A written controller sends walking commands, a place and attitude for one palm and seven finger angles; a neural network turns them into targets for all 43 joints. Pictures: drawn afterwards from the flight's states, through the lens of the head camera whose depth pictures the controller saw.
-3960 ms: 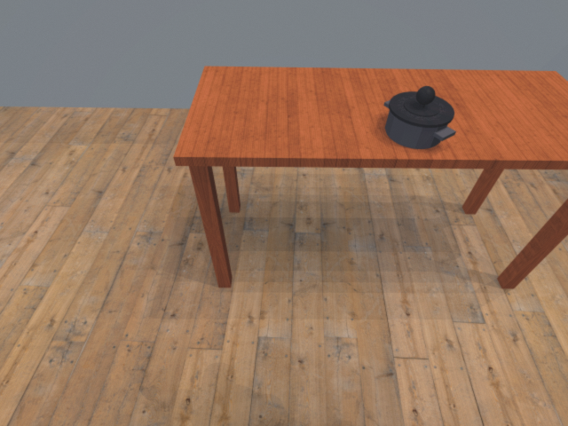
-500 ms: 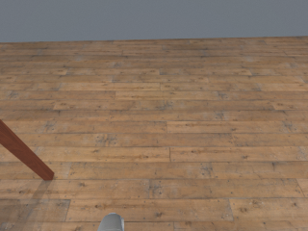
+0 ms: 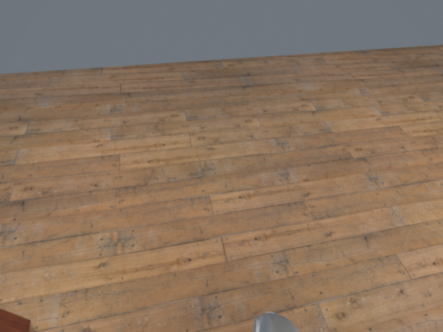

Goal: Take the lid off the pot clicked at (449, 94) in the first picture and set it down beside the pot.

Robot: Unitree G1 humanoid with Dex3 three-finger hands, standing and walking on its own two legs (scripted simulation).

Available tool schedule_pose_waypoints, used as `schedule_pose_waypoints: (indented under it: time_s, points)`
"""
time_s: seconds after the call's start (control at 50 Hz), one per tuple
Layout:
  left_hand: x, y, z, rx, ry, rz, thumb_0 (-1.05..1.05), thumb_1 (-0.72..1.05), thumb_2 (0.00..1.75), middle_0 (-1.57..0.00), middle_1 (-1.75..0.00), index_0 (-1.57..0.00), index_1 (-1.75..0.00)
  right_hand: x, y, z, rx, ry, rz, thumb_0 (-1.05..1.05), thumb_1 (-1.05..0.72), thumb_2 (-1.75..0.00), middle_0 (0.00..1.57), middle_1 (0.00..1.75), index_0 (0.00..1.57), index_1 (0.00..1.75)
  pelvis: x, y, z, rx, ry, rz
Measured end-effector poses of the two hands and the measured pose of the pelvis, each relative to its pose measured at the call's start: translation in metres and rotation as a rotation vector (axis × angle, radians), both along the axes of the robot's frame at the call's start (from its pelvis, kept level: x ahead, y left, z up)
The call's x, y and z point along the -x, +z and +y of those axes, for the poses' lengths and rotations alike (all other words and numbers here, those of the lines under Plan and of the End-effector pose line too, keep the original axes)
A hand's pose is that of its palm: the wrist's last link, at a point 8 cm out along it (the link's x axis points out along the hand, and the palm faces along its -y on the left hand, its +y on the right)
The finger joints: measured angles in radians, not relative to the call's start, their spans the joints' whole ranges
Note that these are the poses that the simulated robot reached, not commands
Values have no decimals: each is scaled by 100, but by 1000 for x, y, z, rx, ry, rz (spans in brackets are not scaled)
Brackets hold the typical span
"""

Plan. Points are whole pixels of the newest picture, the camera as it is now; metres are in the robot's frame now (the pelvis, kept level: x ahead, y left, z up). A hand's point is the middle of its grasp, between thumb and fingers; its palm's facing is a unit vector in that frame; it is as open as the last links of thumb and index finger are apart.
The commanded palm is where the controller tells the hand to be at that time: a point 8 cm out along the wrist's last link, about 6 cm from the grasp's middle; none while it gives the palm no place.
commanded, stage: walk to a spot facing it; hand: left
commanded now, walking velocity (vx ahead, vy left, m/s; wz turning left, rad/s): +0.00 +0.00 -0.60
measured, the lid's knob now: out of the picture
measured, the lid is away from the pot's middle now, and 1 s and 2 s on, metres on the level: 0.00 0.00 0.00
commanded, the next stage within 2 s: turn to face it in 0.02 s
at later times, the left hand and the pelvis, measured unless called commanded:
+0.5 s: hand (170, 298) +0.20 +0.12 -0.16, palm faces -0.02 -0.99 -0.17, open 7.4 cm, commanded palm none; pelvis +0.06 -0.03 -0.01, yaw +2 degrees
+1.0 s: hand out of the picture +0.08 +0.22 -0.16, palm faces +0.33 -0.91 -0.27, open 7.4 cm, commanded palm none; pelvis +0.05 -0.01 +0.00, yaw +18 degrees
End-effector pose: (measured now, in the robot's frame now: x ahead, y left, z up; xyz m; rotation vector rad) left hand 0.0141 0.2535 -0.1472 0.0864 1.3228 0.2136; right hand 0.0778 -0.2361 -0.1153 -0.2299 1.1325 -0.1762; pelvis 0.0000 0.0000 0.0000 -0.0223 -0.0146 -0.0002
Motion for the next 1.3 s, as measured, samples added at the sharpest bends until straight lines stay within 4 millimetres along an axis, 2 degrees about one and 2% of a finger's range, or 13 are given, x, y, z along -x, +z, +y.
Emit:
schedule_pose_waypoints:
  time_s: [0.1,0.22,0.28,0.34,0.42,0.5,0.56,0.66,0.76,0.88,0.98,1.12,1.3]
  points:
    - [-86,8,-7,-23,-127,-87,1,91,89,-19,-30,-19,-30,41,-11,-21,3,-123,119,-1,-93,-90,20,30,20,30,-19,-3,-4,-11,-63,1]
    - [-179,11,-45,-75,-293,-201,1,91,89,-19,-30,-19,-30,83,-43,-37,-60,-252,242,0,-92,-90,20,30,19,30,-46,-21,-27,-36,-112,5]
    - [-201,17,-66,-78,-323,-260,1,91,89,-19,-30,-20,-30,91,-54,-37,-91,-276,306,1,-91,-90,20,30,19,30,-52,-22,-34,-23,-97,-2]
    - [-207,24,-81,-63,-304,-286,0,91,89,-19,-30,-20,-30,85,-53,-30,-121,-258,329,1,-91,-90,20,30,19,30,-58,-17,-38,-22,-69,-8]
    - [-200,26,-90,-29,-249,-289,0,90,89,-20,-30,-20,-30,64,-46,-20,-149,-209,306,1,-91,-90,20,30,19,30,-60,-10,-39,-26,-20,-6]
    - [-181,19,-84,4,-173,-272,0,90,89,-20,-30,-20,-30,36,-39,-12,-145,-140,267,1,-91,-90,20,30,19,30,-58,-8,-33,-22,34,1]
    - [-157,6,-67,17,-99,-244,0,90,89,-20,-30,-20,-30,13,-35,-7,-111,-76,237,1,-91,-90,20,30,19,30,-55,-11,-24,-10,76,9]
    - [-104,-21,-24,16,24,-143,1,90,89,-20,-30,-20,-30,-17,-32,-4,-24,10,178,1,-92,-90,20,30,20,30,-50,-24,-3,11,133,27]
    - [-59,-11,7,-24,100,-35,1,91,89,-20,-30,-20,-30,-34,-13,-2,22,68,166,1,-91,-90,20,30,20,30,-50,-10,4,16,175,43]
    - [-35,7,23,-74,173,-25,1,91,89,-19,-30,-20,-30,-61,-5,-3,33,147,147,1,-91,-90,20,30,20,30,-52,0,3,18,235,44]
    - [-38,15,16,-102,209,-69,1,91,89,-19,-30,-20,-30,-86,-10,-9,19,209,122,1,-91,-90,20,30,20,30,-51,-1,-8,9,293,39]
    - [-47,25,-18,-154,252,-183,1,91,89,-19,-30,-20,-30,-125,-34,-26,-32,295,92,1,-90,-90,20,30,20,30,-52,-13,-40,-19,383,38]
    - [6,36,-60,-140,379,-137,1,90,89,-20,-30,-20,-30,-166,-25,-15,-52,448,91,1,-91,-90,20,30,19,30,-50,0,-55,-53,522,28]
